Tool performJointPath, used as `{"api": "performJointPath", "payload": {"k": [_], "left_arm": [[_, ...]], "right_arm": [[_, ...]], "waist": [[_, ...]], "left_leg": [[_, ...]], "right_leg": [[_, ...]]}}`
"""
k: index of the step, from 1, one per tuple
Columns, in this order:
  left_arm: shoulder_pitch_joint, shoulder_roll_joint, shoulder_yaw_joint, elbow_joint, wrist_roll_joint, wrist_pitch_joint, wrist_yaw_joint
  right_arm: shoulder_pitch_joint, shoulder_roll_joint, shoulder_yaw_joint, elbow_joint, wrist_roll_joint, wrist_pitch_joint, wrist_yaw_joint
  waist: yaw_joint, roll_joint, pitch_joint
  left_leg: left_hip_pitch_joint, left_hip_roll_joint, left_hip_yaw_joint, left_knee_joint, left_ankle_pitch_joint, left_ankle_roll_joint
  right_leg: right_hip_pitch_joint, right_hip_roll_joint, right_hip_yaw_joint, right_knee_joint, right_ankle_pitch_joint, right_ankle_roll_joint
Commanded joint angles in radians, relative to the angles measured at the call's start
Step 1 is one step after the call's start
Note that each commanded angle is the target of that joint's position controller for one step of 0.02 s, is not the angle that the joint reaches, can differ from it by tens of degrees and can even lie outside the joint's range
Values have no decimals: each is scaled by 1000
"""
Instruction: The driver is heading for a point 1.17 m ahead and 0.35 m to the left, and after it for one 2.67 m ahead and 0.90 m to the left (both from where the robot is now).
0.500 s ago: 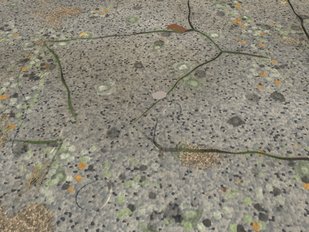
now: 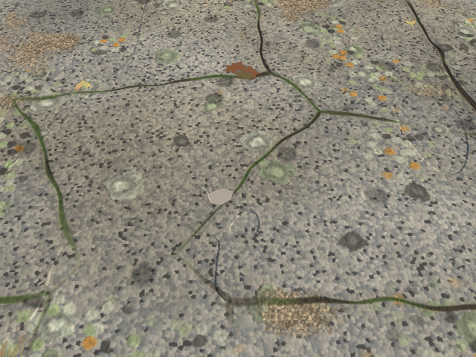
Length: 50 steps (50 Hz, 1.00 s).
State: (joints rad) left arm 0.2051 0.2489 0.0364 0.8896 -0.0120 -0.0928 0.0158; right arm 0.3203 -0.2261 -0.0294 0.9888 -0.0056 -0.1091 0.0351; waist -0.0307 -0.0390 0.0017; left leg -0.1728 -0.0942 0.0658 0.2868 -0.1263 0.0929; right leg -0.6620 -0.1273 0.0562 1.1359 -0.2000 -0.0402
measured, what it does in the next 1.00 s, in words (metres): walks ahead, turning left: right foot, then left foot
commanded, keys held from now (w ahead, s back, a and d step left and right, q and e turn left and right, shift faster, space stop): w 0.22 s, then w+q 0.78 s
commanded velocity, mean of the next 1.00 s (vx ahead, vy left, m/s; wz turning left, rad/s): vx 0.50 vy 0.00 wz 0.33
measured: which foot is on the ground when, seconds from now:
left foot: down 0.00-0.30, up 0.32-0.84, down 0.86-1.00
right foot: up 0.00-0.28, down 0.30-0.88, up 0.90-1.00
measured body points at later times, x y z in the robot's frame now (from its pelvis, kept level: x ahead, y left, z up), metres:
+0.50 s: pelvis +0.27 -0.08 +0.00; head +0.29 -0.09 +0.45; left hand +0.32 +0.19 -0.12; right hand +0.37 -0.34 -0.14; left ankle +0.26 +0.08 -0.65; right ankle +0.30 -0.17 -0.74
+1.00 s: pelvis +0.52 +0.03 -0.01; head +0.55 +0.05 +0.43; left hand +0.52 +0.32 -0.13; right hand +0.73 -0.18 -0.13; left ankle +0.55 +0.10 -0.74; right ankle +0.49 -0.16 -0.64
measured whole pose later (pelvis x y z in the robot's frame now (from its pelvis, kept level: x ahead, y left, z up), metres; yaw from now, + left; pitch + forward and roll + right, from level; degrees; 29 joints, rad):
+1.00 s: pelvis +0.52 +0.03 -0.01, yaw +24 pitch +1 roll +0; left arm 0.19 0.27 0.06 0.85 -0.02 -0.13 0.01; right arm 0.21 -0.26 -0.09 0.79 0.02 -0.06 0.04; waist 0.00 -0.01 0.05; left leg -0.36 -0.10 0.02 0.52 -0.18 0.11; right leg -0.42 -0.08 0.04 1.25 -0.38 -0.01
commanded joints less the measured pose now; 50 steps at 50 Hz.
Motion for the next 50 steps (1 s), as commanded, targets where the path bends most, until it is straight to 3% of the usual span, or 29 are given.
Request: {"api": "performJointPath", "payload": {"k": [1, 5, 10, 12, 13, 14, 15, 16, 17, 18, 19, 20, 21, 23, 24, 28, 32, 37, 40, 41, 42, 43, 44, 45, 46, 47, 48, 49, 50], "left_arm": [[33, 45, 13, -42, 12, 4, 7], [-129, 28, 6, -85, 3, -8, -6], [-250, 44, 3, -134, -10, -17, -36], [-229, 67, 11, -141, -10, -27, -46], [-168, 87, 22, -130, -9, -33, -46], [-23, 128, 46, -87, -7, -37, -41], [188, 211, 74, -43, 5, -40, -31], [292, 307, 97, -20, 20, -30, -30], [297, 210, 72, -22, 22, -31, -30], [207, 150, 52, -38, 17, -34, -29], [115, 115, 39, -56, 13, -35, -30], [54, 87, 32, -58, 13, -36, -35], [23, 61, 25, -54, 18, -40, -37], [27, 59, 28, -32, 25, -44, -36], [35, 70, 32, -21, 26, -46, -33], [64, 100, 44, 2, 33, -39, -11], [91, 127, 50, 12, 26, -28, 7], [164, 150, 62, 39, 8, 2, 13], [127, 188, 73, 24, -2, 18, 16], [111, 204, 77, 18, -5, 25, 20], [87, 217, 79, 10, -8, 32, 21], [77, 213, 76, -1, -9, 31, 21], [105, 101, 43, -33, 36, 16, 13], [162, 43, 19, -90, 9, -30, -4], [9, 136, 40, -112, -32, -64, -15], [-35, 138, 40, -132, -42, -76, -17], [-27, 132, 41, -112, -19, -74, -7], [-11, 143, 53, -107, 2, -63, -1], [7, 144, 58, -109, 8, -46, -3]], "right_arm": [[-41, -132, -21, -55, 2, -18, -20], [41, -160, -26, -38, 18, -4, -34], [113, -170, -32, -4, 26, 17, -37], [109, -178, -37, -2, 28, 28, -39], [91, -184, -38, -6, 28, 33, -39], [73, -170, -31, -14, 22, 38, -39], [54, -126, -11, -44, 7, 35, -36], [165, 2, 23, -57, 14, 15, -32], [159, -76, 7, -39, 38, -6, -30], [82, -153, -17, -62, 60, -13, -31], [26, -154, -21, -75, 57, -9, -37], [-4, -139, -27, -80, 45, 0, -44], [7, -125, -35, -77, 40, 16, -46], [38, -74, -34, -73, 43, 43, -41], [30, -67, -36, -81, 43, 52, -40], [-70, -65, -45, -135, 33, 62, -36], [-200, -48, -39, -187, 24, 58, -13], [-341, -37, -31, -268, 28, 57, 19], [-316, -68, -47, -298, 31, 61, 32], [-253, -94, -61, -292, 33, 63, 31], [-131, -135, -85, -267, 37, 64, 28], [34, -206, -122, -223, 36, 67, 12], [101, -302, -141, -199, 36, 74, -11], [84, -336, -135, -240, 19, 54, -2], [100, -247, -113, -234, 14, 44, 4], [47, -204, -102, -234, 20, 35, 3], [-41, -172, -91, -256, 27, 30, 3], [-98, -141, -81, -273, 25, 30, 1], [-115, -127, -74, -283, 17, 30, -4]], "waist": [[47, 74, 55], [-13, 76, 54], [-48, 91, 82], [-22, 102, 70], [21, 111, 41], [93, 101, -40], [174, 30, -199], [140, -230, -336], [157, -208, -372], [138, -140, -229], [106, -72, -155], [79, -35, -90], [48, -49, -54], [22, -55, -26], [16, -44, -9], [24, -17, 32], [61, -6, 70], [103, 2, 112], [53, -42, 60], [11, -65, 14], [-61, -66, -54], [-144, -27, -139], [-98, 215, -191], [-26, 305, -373], [-95, 145, -309], [-66, 117, -182], [-11, 16, -118], [26, 17, -84], [51, 36, -76]], "left_leg": [[-106, 280, -207, -204, 73, 171], [-19, 264, -159, -186, 87, 126], [146, 328, -180, -113, 62, 112], [178, 350, -205, -54, 113, 97], [170, 340, -205, 13, 223, 84], [136, 286, -174, 173, 361, 62], [-40, 217, -117, 470, 261, 24], [-451, 43, -41, 848, -212, -50], [-555, 56, -208, 1016, -419, -41], [-616, 109, -220, 1058, -346, -26], [-584, 162, -194, 1029, -253, -27], [-549, 191, -187, 969, -187, -32], [-498, 216, -190, 924, -143, -32], [-452, 220, -178, 902, -96, -36], [-471, 221, -179, 892, -72, -38], [-576, 215, -198, 747, 74, -55], [-567, 208, -123, 534, 199, -51], [-614, 195, -44, 408, 118, -19], [-461, 123, 43, 382, -20, 28], [-362, 82, 71, 387, -70, 49], [-195, 39, 86, 344, -64, 79], [83, 23, 33, 265, -4, 120], [337, 251, -319, 264, 83, 182], [589, 444, -911, 65, -142, 396], [558, 420, -844, -11, -130, 323], [431, 384, -681, -4, -55, 278], [266, 336, -557, -3, 42, 236], [143, 298, -474, -14, 130, 216], [70, 274, -437, -36, 167, 208]], "right_leg": [[-20, -42, 2, -144, 162, 27], [14, 5, -38, -432, 308, 35], [8, 33, -43, -581, 216, 15], [78, 51, -47, -627, 135, -11], [178, 77, -66, -652, 106, -25], [370, 104, -82, -674, 99, -48], [685, -36, 60, -647, 115, -111], [1051, -283, 486, -732, -26, -246], [1043, -310, 655, -821, -97, -258], [919, -284, 492, -828, -62, -206], [779, -242, 345, -853, 15, -173], [665, -200, 246, -897, 62, -151], [592, -160, 157, -934, 100, -129], [525, -133, 52, -970, 196, -127], [516, -129, 7, -980, 247, -130], [549, -134, -95, -1003, 308, -133], [587, -132, -184, -1019, 290, -114], [752, -179, -243, -953, 374, -102], [778, -181, -290, -813, 755, -75], [774, -177, -300, -708, 914, -65], [737, -157, -313, -536, 986, -48], [588, -111, -321, -286, 840, -7], [266, -10, -300, 50, 2, 32], [-49, 175, -63, 313, -429, 59], [-162, 121, 47, 335, -348, 32], [-191, 79, 33, 262, -246, 9], [-117, 30, 33, 180, -170, 11], [-41, 4, 31, 103, -131, 23], [21, -12, 34, 67, -107, 32]]}}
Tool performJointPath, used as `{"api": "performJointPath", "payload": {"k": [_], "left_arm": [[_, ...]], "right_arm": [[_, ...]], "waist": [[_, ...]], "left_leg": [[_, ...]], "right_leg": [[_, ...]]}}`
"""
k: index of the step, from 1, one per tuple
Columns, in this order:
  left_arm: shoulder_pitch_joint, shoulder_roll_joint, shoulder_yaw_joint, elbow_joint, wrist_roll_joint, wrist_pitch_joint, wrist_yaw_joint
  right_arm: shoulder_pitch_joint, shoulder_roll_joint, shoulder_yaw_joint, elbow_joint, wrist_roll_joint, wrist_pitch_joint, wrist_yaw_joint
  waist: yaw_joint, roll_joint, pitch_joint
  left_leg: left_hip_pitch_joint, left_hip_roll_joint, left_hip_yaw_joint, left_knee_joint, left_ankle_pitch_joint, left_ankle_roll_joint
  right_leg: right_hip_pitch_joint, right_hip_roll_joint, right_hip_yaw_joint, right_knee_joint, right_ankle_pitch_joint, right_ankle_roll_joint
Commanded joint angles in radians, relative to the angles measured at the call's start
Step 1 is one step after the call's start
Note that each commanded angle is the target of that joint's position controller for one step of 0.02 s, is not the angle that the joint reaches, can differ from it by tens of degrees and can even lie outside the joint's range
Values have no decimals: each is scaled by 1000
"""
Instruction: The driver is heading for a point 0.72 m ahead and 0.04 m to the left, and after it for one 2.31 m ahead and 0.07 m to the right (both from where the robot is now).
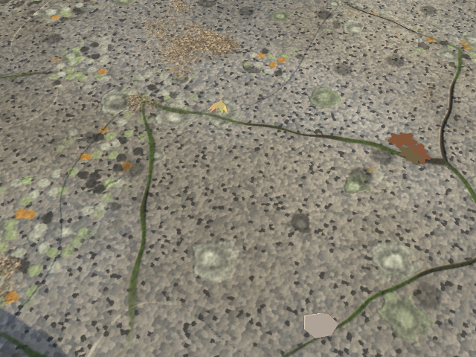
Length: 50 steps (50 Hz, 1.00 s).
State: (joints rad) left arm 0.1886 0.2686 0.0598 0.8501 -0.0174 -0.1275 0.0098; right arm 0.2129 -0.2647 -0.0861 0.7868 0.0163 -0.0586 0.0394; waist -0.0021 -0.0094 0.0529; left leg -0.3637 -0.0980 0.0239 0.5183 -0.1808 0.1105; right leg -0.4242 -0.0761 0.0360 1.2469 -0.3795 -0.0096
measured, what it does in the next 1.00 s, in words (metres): walks ahead, turning left: right foot, then left foot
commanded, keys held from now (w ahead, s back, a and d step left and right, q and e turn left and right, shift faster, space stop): w+q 0.42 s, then w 0.42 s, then w+e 0.12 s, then e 0.04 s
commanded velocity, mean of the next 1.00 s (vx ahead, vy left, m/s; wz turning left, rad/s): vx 0.50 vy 0.00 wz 0.35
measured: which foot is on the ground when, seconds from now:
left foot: down 0.00-0.38, up 0.40-0.86, down 0.88-1.00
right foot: up 0.00-0.34, down 0.36-0.88, up 0.90-1.00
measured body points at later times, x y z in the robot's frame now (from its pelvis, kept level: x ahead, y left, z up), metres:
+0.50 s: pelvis +0.28 -0.04 +0.00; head +0.30 -0.04 +0.45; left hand +0.36 +0.26 -0.09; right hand +0.43 -0.28 -0.12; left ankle +0.14 +0.06 -0.64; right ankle +0.36 -0.12 -0.73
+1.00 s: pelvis +0.50 +0.10 +0.00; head +0.52 +0.12 +0.45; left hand +0.44 +0.37 -0.13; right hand +0.75 -0.08 -0.08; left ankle +0.51 +0.20 -0.73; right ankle +0.45 -0.09 -0.64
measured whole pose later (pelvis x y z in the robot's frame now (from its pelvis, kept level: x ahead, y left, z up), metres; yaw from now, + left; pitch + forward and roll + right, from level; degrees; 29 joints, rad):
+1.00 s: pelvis +0.50 +0.10 +0.00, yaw +19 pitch +2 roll -1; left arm 0.33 0.29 0.05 0.88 -0.03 -0.07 -0.01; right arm 0.15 -0.25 -0.05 0.68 0.00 -0.08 0.02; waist 0.03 -0.03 0.02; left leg -0.37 0.00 0.06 0.51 -0.18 0.04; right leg -0.39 -0.04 0.04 1.12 -0.42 -0.02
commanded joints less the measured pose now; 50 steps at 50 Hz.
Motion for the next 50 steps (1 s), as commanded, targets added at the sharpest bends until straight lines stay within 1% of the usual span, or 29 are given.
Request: {"api": "performJointPath", "payload": {"k": [1, 5, 9, 13, 16, 17, 18, 19, 20, 21, 22, 23, 24, 25, 27, 29, 31, 34, 37, 40, 42, 43, 44, 45, 46, 47, 48, 49, 50], "left_arm": [[27, 114, 36, -78, 20, 1, 3], [-92, 76, 26, -131, 36, 22, 10], [-233, 50, 12, -176, 23, 13, -4], [-302, 79, 16, -216, 12, -5, -25], [-252, 114, 30, -216, 8, -21, -33], [-176, 127, 39, -198, 10, -26, -30], [-63, 159, 54, -176, 22, -31, -24], [106, 218, 68, -162, 34, -28, -15], [176, 269, 80, -129, 46, -15, -22], [149, 173, 59, -148, 20, -10, -25], [112, 108, 42, -156, 15, -3, -21], [68, 98, 33, -155, 23, 5, -23], [44, 88, 29, -143, 29, 9, -26], [32, 74, 21, -137, 35, 7, -28], [40, 74, 22, -117, 26, -2, -33], [54, 106, 31, -97, 18, -8, -34], [69, 130, 37, -83, 12, -3, -30], [100, 152, 38, -64, 4, 12, -24], [158, 171, 39, -37, -5, 25, -24], [188, 185, 40, -13, -12, 41, -23], [171, 203, 43, -5, -18, 52, -19], [166, 196, 38, -2, -22, 56, -16], [165, 165, 24, -7, -14, 56, -14], [174, 82, -6, -46, 15, 47, -14], [244, 37, -22, -51, 1, 28, -15], [184, 140, 8, -45, -25, 23, -18], [128, 155, 14, -62, -31, 23, -20], [102, 141, 16, -59, -20, 30, -14], [109, 133, 22, -53, -8, 44, -10]], "right_arm": [[-4, -95, -18, -82, -3, -23, -13], [70, -146, -30, -72, 1, -23, -42], [127, -142, -28, -66, 7, -11, -53], [172, -144, -28, -52, 13, -2, -57], [153, -150, -32, -61, 10, 8, -66], [131, -142, -30, -70, 10, 11, -66], [110, -110, -18, -86, 6, 9, -62], [108, -58, 3, -112, -15, 6, -57], [266, -11, 17, -134, 21, -4, -57], [273, -117, 3, -101, 32, -3, -59], [166, -162, -9, -108, 22, 2, -57], [108, -147, -7, -117, 8, 5, -57], [72, -128, -8, -128, -3, 1, -55], [76, -108, -7, -129, 2, 2, -49], [94, -71, 0, -126, 8, 8, -44], [52, -57, 7, -143, -2, 10, -44], [-7, -48, 16, -160, -10, 4, -40], [-104, -32, 28, -177, -5, -10, -28], [-194, -35, 31, -200, 3, -17, -16], [-244, -55, 27, -226, 10, -21, -4], [-194, -81, 15, -218, 5, -25, -1], [-96, -109, -3, -188, -3, -27, -6], [64, -163, -29, -145, -11, -27, -17], [231, -254, -51, -125, -34, -21, -33], [245, -271, -48, -121, -31, -19, -28], [216, -185, -25, -117, -20, -22, -26], [154, -147, -11, -118, -12, -26, -24], [74, -116, 0, -122, -17, -29, -20], [19, -89, 7, -124, -23, -36, -15]], "waist": [[32, 15, -121], [4, 38, -76], [-54, 93, -55], [-78, 108, -50], [-40, 144, -60], [2, 154, -85], [58, 135, -166], [121, 20, -317], [42, -343, -412], [56, -247, -343], [84, -129, -215], [66, -44, -136], [46, -33, -83], [21, -51, -67], [3, -87, -68], [1, -74, -57], [13, -56, -55], [48, -60, -40], [84, -68, -22], [84, -88, -5], [34, -98, -30], [-22, -83, -86], [-96, -53, -190], [-139, 120, -344], [-99, 305, -431], [-117, 184, -314], [-92, 156, -203], [-54, 102, -142], [-18, 115, -96]], "left_leg": [[222, 265, -376, -282, 260, 193], [149, 221, -293, -298, 341, 177], [144, 178, -279, -276, 203, 120], [215, 217, -369, -206, 142, 106], [271, 244, -449, -123, 171, 87], [263, 221, -450, -69, 230, 71], [216, 167, -411, 71, 278, 40], [68, 96, -318, 359, 107, 0], [-303, -29, -219, 658, -416, -62], [-423, 63, -244, 799, -391, -72], [-442, 95, -223, 822, -288, -79], [-399, 126, -190, 797, -213, -82], [-372, 148, -187, 746, -169, -80], [-324, 169, -182, 706, -148, -75], [-289, 178, -151, 638, -136, -77], [-319, 192, -134, 546, -92, -87], [-337, 211, -111, 431, -2, -96], [-291, 202, -68, 244, 136, -99], [-241, 175, -33, 125, 174, -101], [-225, 157, -25, 53, 106, -74], [-118, 128, -1, -6, 65, -41], [49, 100, 19, -52, 83, -19], [301, 135, -22, -42, 106, 14], [632, 393, -337, -37, 94, 101], [747, 534, -701, -166, -37, 202], [652, 498, -621, -190, -112, 167], [525, 460, -466, -213, -81, 128], [400, 415, -361, -242, 53, 104], [305, 381, -264, -265, 223, 91]], "right_leg": [[-196, -63, 46, -86, 86, 17], [-228, -29, 12, -311, 245, 66], [-175, 35, 8, -608, 447, 61], [-134, 68, 27, -730, 444, 41], [-53, 79, 36, -777, 328, 7], [49, 89, 16, -814, 324, -14], [240, 48, 38, -820, 339, -52], [520, -129, 209, -797, 299, -115], [807, -342, 689, -895, 99, -274], [764, -356, 757, -930, -97, -259], [634, -305, 587, -945, -82, -216], [492, -255, 456, -966, 35, -191], [390, -216, 379, -991, 134, -189], [326, -177, 303, -1017, 198, -179], [283, -153, 223, -1055, 275, -197], [284, -161, 179, -1084, 349, -219], [305, -163, 137, -1101, 400, -224], [307, -132, 54, -1105, 420, -195], [330, -139, 29, -1089, 403, -184], [399, -183, 46, -1053, 417, -170], [421, -191, 34, -976, 551, -148], [391, -157, 5, -857, 690, -126], [283, -103, -33, -655, 684, -92], [-11, -9, -88, -287, 324, -34], [-262, 100, 17, -60, -219, -16], [-356, 48, 88, 37, -179, -19], [-372, 9, 70, 21, -83, -28], [-323, -21, 56, -22, -7, -17], [-270, -39, 58, -64, 40, -3]]}}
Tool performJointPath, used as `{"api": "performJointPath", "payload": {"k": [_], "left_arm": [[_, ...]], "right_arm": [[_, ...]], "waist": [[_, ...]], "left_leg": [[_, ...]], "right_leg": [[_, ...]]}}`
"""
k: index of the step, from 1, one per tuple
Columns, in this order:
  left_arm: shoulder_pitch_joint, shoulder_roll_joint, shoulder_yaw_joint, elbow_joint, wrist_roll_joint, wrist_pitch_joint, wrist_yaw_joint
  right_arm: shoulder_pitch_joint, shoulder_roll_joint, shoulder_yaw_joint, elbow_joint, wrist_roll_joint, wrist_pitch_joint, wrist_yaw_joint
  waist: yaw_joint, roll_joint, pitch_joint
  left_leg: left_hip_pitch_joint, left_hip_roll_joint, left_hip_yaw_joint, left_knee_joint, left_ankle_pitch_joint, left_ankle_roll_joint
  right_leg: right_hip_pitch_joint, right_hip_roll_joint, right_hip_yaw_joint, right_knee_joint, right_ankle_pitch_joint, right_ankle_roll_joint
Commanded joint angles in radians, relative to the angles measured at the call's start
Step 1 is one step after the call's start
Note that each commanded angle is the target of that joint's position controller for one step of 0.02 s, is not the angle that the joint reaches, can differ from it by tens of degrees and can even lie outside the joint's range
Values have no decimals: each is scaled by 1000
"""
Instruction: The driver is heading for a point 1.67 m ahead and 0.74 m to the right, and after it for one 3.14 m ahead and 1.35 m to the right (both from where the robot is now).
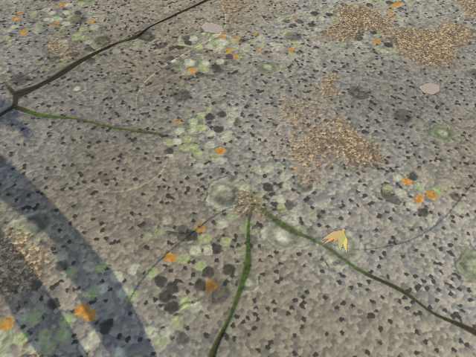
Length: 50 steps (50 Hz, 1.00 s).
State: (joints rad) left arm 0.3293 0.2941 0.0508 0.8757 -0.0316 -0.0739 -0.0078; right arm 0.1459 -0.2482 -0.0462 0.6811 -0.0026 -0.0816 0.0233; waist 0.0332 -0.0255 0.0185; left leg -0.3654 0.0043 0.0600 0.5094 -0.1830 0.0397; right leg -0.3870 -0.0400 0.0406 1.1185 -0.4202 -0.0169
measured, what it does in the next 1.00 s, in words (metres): walks ahead, turning right: right foot, then left foot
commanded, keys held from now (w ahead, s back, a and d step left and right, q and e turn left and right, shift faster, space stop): e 1.00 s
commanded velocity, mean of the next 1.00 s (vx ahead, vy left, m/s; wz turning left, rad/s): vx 0.10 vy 0.00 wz -0.51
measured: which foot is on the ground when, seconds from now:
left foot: down 0.00-0.36, up 0.38-0.80, down 0.82-1.00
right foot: up 0.00-0.34, down 0.36-0.82, up 0.84-1.00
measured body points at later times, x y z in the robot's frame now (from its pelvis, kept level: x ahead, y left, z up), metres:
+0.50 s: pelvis +0.15 -0.03 +0.00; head +0.20 -0.06 +0.44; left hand +0.38 +0.20 -0.09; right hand +0.23 -0.34 -0.12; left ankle +0.12 +0.12 -0.65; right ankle +0.22 -0.13 -0.74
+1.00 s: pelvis +0.20 +0.01 +0.01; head +0.24 +0.02 +0.45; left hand +0.49 +0.17 -0.10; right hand +0.15 -0.30 -0.08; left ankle +0.27 +0.11 -0.74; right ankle +0.12 -0.10 -0.65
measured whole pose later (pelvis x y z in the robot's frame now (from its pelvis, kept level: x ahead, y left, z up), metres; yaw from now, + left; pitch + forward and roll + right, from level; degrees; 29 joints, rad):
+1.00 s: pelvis +0.20 +0.01 +0.01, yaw -34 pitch +2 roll -1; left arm 0.20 0.35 0.11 0.62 -0.02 0.06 0.02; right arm 0.18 -0.26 -0.07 0.73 -0.02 0.00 -0.04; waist -0.01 -0.05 0.02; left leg -0.26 0.03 0.02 0.46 -0.23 0.01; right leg -0.58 0.07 0.09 1.15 -0.38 0.07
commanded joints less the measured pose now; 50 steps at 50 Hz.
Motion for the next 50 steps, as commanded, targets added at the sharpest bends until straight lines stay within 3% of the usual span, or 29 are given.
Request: {"api": "performJointPath", "payload": {"k": [1, 4, 6, 10, 13, 16, 17, 18, 19, 20, 21, 22, 23, 24, 25, 27, 30, 34, 37, 40, 41, 42, 43, 44, 45, 46, 47, 50], "left_arm": [[4, 90, 32, -65, 6, 9, 10], [14, 51, 32, -75, 11, 40, 16], [-35, 37, 29, -105, 19, 46, 14], [-156, 12, 18, -167, 27, 48, -17], [-200, 37, 28, -213, 29, 54, -39], [-183, 65, 43, -244, 29, 59, -52], [-128, 77, 52, -236, 28, 56, -52], [-40, 124, 73, -217, 33, 50, -40], [24, 241, 105, -227, 39, 51, -13], [-8, 302, 105, -256, 59, 49, -9], [-21, 219, 85, -276, 47, 51, -16], [-84, 183, 74, -287, 37, 50, -16], [-129, 150, 67, -289, 18, 56, -11], [-167, 131, 60, -296, 11, 66, -3], [-187, 135, 59, -306, 23, 73, 3], [-194, 147, 65, -318, 38, 77, 13], [-172, 165, 74, -320, 31, 82, 33], [-182, 168, 77, -335, 32, 97, 42], [-177, 165, 76, -342, 30, 106, 37], [-192, 153, 72, -350, 12, 119, 41], [-168, 114, 61, -355, 13, 121, 42], [-158, 84, 56, -389, 7, 113, 37], [-162, 166, 81, -380, 27, 97, 33], [-140, 202, 97, -352, 21, 98, 28], [-108, 185, 98, -322, 18, 109, 30], [-91, 163, 93, -308, 22, 121, 33], [-90, 134, 84, -307, 20, 129, 30], [-180, 95, 65, -349, 4, 129, 24]], "right_arm": [[53, -92, -31, -13, -11, -22, 3], [16, -113, -41, 9, -23, -36, -12], [14, -127, -45, 23, -22, -27, -32], [34, -162, -53, 45, -10, 3, -60], [47, -186, -63, 60, 8, 26, -63], [25, -203, -72, 58, 30, 49, -69], [12, -200, -72, 55, 36, 56, -73], [43, -182, -67, 62, 34, 58, -72], [68, -148, -53, 39, -5, 50, -67], [139, -85, -27, 6, -35, 44, -52], [80, -151, -41, 28, -10, 44, -37], [27, -161, -44, 11, 16, 49, -34], [12, -148, -45, 21, 7, 58, -45], [-4, -158, -50, 18, -6, 69, -57], [7, -155, -52, 17, -7, 79, -60], [32, -127, -47, 23, -5, 84, -64], [11, -109, -38, 22, -5, 82, -71], [-21, -116, -39, 13, 2, 76, -62], [-15, -126, -44, 9, 9, 60, -49], [69, -137, -56, 32, 10, 46, -34], [104, -202, -74, 33, -8, 48, -37], [79, -295, -94, 36, -34, 61, -43], [40, -246, -85, 4, -55, 57, -42], [-20, -193, -69, -23, -47, 55, -50], [-66, -161, -60, -33, -28, 56, -55], [-76, -141, -53, -39, -10, 57, -59], [-68, -136, -47, -39, -5, 61, -64], [1, -153, -51, -29, -15, 79, -75]], "waist": [[-20, 141, -57], [17, 125, -47], [12, 117, -35], [-38, 103, -41], [-52, 102, -48], [-32, 116, -56], [-2, 105, -80], [34, 47, -132], [44, -142, -212], [-34, -280, -342], [33, -112, -404], [14, -71, -298], [-11, 11, -215], [-28, 0, -160], [-52, -37, -146], [-62, -80, -151], [-43, -88, -175], [-22, -125, -160], [-13, -149, -152], [-62, -140, -142], [-56, -35, -151], [-3, 291, -98], [-29, 293, -92], [-7, 202, -88], [13, 158, -72], [5, 152, -62], [-2, 150, -51], [-58, 183, -40]], "left_leg": [[241, 257, -220, -269, 374, 151], [172, 248, -72, -283, 642, 161], [174, 239, -3, -290, 640, 155], [223, 236, 79, -270, 593, 144], [307, 276, 78, -207, 583, 139], [347, 293, 75, -72, 651, 110], [340, 267, 97, 31, 695, 84], [297, 199, 129, 204, 648, 35], [66, 113, 146, 499, 260, -46], [-242, -76, 16, 797, -539, -103], [-269, -34, -157, 865, -500, -87], [-311, -6, -154, 841, -417, -71], [-315, 24, -146, 765, -350, -73], [-289, 38, -144, 689, -296, -79], [-222, 31, -133, 655, -254, -82], [-177, 5, -124, 564, -220, -96], [-160, -6, -142, 435, -178, -114], [-106, -22, -153, 302, -147, -114], [-60, -36, -153, 190, -166, -95], [116, -27, -128, -89, -34, -49], [228, 133, -251, -159, -26, 7], [254, 336, -497, -215, 120, 151], [187, 429, -594, -236, 184, 243], [164, 377, -492, -214, 201, 214], [158, 304, -382, -193, 200, 161], [178, 267, -318, -183, 201, 138], [179, 250, -269, -182, 234, 139], [265, 232, -188, -189, 254, 156]], "right_leg": [[-236, -81, 55, 50, 107, 17], [-207, -56, 39, 12, 186, 52], [-223, -55, 25, -102, 280, 61], [-172, -45, -32, -344, 431, 47], [-177, -35, -52, -423, 370, 21], [-137, 0, -93, -485, 238, -25], [-56, 35, -119, -561, 269, -49], [99, 70, -110, -661, 446, -86], [337, -118, 160, -649, 964, -171], [568, -349, 564, -656, 1135, -411], [539, -317, 517, -701, 959, -395], [441, -276, 411, -720, 813, -341], [339, -221, 348, -745, 652, -279], [238, -186, 315, -772, 544, -248], [151, -151, 290, -793, 497, -235], [110, -122, 275, -803, 491, -231], [124, -113, 297, -793, 407, -222], [94, -96, 362, -800, 198, -199], [119, -96, 428, -780, 193, -188], [72, -43, 431, -713, 206, -134], [-35, 20, 360, -587, 70, -80], [-250, 196, 122, -374, -138, -18], [-281, 147, 116, -119, -186, 27], [-258, 123, 128, -2, -118, 38], [-253, 116, 107, 51, -61, 55], [-273, 110, 96, 109, -8, 74], [-278, 103, 81, 146, 16, 88], [-311, 70, 13, 20, 67, 116]]}}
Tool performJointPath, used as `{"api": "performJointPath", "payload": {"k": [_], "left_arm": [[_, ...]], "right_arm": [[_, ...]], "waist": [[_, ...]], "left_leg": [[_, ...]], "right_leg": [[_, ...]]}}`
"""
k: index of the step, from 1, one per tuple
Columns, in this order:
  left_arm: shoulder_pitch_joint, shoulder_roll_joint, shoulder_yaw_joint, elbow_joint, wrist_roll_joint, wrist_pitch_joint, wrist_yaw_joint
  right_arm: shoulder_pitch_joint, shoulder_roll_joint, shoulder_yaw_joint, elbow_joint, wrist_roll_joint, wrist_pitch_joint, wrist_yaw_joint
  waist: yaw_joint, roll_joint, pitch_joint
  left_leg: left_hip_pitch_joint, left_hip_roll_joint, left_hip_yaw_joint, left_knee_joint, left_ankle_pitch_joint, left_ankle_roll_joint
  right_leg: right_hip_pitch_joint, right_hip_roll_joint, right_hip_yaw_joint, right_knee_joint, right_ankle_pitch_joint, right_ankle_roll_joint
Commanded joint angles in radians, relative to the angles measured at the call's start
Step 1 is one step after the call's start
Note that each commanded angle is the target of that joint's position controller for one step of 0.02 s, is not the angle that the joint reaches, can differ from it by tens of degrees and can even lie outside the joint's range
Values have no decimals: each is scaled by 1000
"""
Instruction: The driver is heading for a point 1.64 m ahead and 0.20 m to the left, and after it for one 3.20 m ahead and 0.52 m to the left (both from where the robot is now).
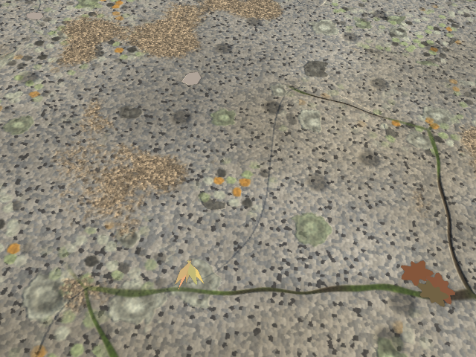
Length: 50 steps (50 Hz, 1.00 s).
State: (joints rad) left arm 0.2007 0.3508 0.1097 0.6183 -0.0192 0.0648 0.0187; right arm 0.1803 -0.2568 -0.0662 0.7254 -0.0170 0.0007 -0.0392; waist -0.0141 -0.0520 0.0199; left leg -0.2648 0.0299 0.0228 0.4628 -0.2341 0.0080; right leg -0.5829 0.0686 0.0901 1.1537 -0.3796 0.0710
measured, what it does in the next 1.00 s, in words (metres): steps on the spot: right foot, then left foot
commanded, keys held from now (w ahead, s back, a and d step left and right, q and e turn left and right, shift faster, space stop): e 0.12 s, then no key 0.88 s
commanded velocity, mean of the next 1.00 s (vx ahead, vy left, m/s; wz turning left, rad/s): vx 0.00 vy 0.00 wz -0.21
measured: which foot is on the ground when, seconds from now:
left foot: down 0.00-0.24, up 0.26-0.56, down 0.58-1.00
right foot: up 0.00-0.22, down 0.24-1.00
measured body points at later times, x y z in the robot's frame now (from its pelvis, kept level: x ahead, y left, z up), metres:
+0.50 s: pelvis -0.01 -0.05 +0.00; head +0.01 -0.07 +0.45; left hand +0.21 +0.16 -0.08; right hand +0.05 -0.35 -0.12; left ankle +0.01 +0.11 -0.70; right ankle -0.02 -0.14 -0.74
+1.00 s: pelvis +0.00 -0.03 -0.01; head +0.00 -0.03 +0.44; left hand +0.14 +0.21 -0.13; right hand +0.05 -0.29 -0.13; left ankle +0.01 +0.10 -0.74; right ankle -0.02 -0.14 -0.74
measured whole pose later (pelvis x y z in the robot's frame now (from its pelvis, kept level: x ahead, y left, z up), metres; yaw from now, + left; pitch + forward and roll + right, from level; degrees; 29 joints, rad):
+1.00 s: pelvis +0.00 -0.03 -0.01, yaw -11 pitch -2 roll +0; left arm 0.20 0.23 0.05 0.86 0.01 0.02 0.02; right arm 0.19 -0.23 -0.02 0.87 -0.01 -0.01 -0.02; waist 0.00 0.00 0.04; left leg -0.20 0.02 0.01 0.53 -0.30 -0.01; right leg -0.22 0.02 0.03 0.52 -0.27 0.00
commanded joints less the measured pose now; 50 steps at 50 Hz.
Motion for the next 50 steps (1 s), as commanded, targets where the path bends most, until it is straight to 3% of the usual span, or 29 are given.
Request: {"api": "performJointPath", "payload": {"k": [1, 4, 6, 9, 11, 12, 13, 14, 15, 16, 18, 21, 23, 26, 28, 29, 30, 31, 32, 33, 34, 36, 43, 50], "left_arm": [[-77, 31, 2, -105, -7, -10, -4], [-99, 11, -12, -126, 1, -12, -17], [-89, 20, -11, -128, 0, -10, -25], [-57, 24, -6, -119, 0, -6, -31], [21, 25, 0, -84, 5, -8, -31], [45, 70, 11, -83, 6, -11, -22], [45, 171, 23, -110, 20, -14, -5], [60, 122, 6, -104, 52, -35, -14], [28, 95, -5, -93, 55, -53, -21], [-22, 78, -10, -81, 43, -63, -21], [-88, 63, -20, -75, 26, -68, -16], [-113, 16, -37, -58, 33, -70, -8], [-107, 17, -37, -43, 33, -67, -7], [-89, 29, -37, -12, 34, -62, -11], [-113, 6, -49, 5, 23, -62, -13], [-86, -10, -56, 24, 22, -67, -15], [-56, -23, -60, 36, 36, -75, -17], [-9, -16, -54, 39, 43, -81, -24], [-55, -5, -55, 45, 48, -78, -21], [-91, 7, -49, 46, 41, -73, -17], [-100, -5, -50, 50, 37, -66, -11], [-84, -15, -50, 62, 36, -54, -6], [-49, -26, -45, 127, 30, -62, 0], [-20, -20, -41, 201, 26, -61, 11]], "right_arm": [[-9, -158, -36, -69, -2, 0, -14], [-4, -203, -53, -69, 4, 7, -8], [-19, -223, -61, -71, 12, 8, 1], [-20, -229, -61, -57, 35, 5, 15], [-21, -198, -48, -39, 54, 2, 19], [27, -148, -32, -23, 33, -4, 25], [23, -64, 5, -64, -32, -14, 39], [-52, -132, -19, -71, -7, -12, 26], [-72, -175, -32, -64, 21, -3, 20], [-61, -170, -35, -52, 27, 4, 16], [-26, -167, -39, -23, 13, 19, 5], [16, -123, -26, -4, 19, 20, 8], [-17, -98, -12, -11, 17, 19, 11], [-26, -111, -9, -14, 19, 17, 14], [17, -98, -4, 6, 15, 10, 19], [29, -106, -1, 12, 0, 6, 21], [39, -149, -5, 8, -9, 1, 19], [16, -213, -21, 22, 4, 0, 17], [-4, -158, -13, 21, 12, -4, 24], [-14, -123, -2, 21, 4, -9, 28], [-22, -116, 1, 25, -3, -15, 26], [-13, -102, 8, 34, -1, -27, 24], [10, -100, 16, 65, 5, -27, 11], [13, -89, 21, 111, 8, -26, 12]], "waist": [[-29, 221, -52], [-44, 241, -84], [-40, 253, -91], [-21, 252, -94], [26, 210, -104], [17, 85, -148], [-12, -250, -177], [64, -189, -208], [56, -117, -157], [32, -102, -122], [3, -86, -94], [-15, -87, -114], [8, -90, -103], [27, -94, -86], [-10, -72, -70], [-18, -37, -68], [3, 26, -79], [68, 158, -70], [30, 166, -60], [18, 149, -35], [18, 142, -31], [16, 131, -18], [5, 62, -20], [9, 47, -15]], "left_leg": [[206, 222, -148, -137, 325, 197], [218, 259, -111, -124, 369, 208], [179, 271, -82, -118, 392, 206], [169, 279, -82, -71, 409, 194], [100, 241, -35, 23, 353, 127], [-24, 185, 35, 146, 191, 42], [-290, 68, 112, 419, -368, -64], [-320, 41, -14, 568, -453, -86], [-319, 52, -43, 638, -407, -86], [-328, 55, -53, 636, -343, -83], [-282, 51, -60, 630, -229, -96], [-190, 43, -50, 510, -144, -106], [-135, 41, -44, 370, -148, -100], [-65, 29, -33, 223, -161, -87], [43, 17, -19, 20, -5, -65], [121, 30, -43, -66, 140, -48], [185, 95, -117, -64, 305, -25], [148, 108, -108, -8, 256, 19], [50, 90, -110, -36, 81, 40], [9, 77, -106, -56, 9, 27], [-5, 68, -98, -61, -3, 11], [2, 57, -84, -52, 12, -5], [31, 41, -71, -30, 43, -1], [36, 28, -61, -34, 67, 2]], "right_leg": [[-114, -53, -43, -68, 19, 35], [-8, -90, -81, -226, -23, 29], [86, -89, -121, -317, -30, 12], [197, -65, -142, -504, 14, -33], [382, -36, -153, -771, 225, -92], [563, -121, -27, -799, 450, -124], [716, -399, 290, -741, 910, -244], [581, -475, 326, -760, 858, -404], [533, -410, 249, -781, 759, -389], [506, -349, 188, -788, 666, -338], [443, -300, 127, -797, 662, -299], [425, -260, 72, -801, 630, -288], [420, -257, 78, -799, 554, -288], [407, -276, 134, -799, 441, -306], [362, -252, 136, -786, 340, -272], [326, -225, 127, -783, 279, -228], [293, -177, 97, -750, 193, -175], [292, -110, 29, -756, 134, -137], [360, -82, -9, -733, 118, -105], [376, -81, -12, -714, 124, -100], [383, -88, -10, -708, 141, -106], [369, -91, -1, -711, 173, -113], [365, -93, -5, -711, 228, -102], [390, -96, -8, -711, 272, -94]]}}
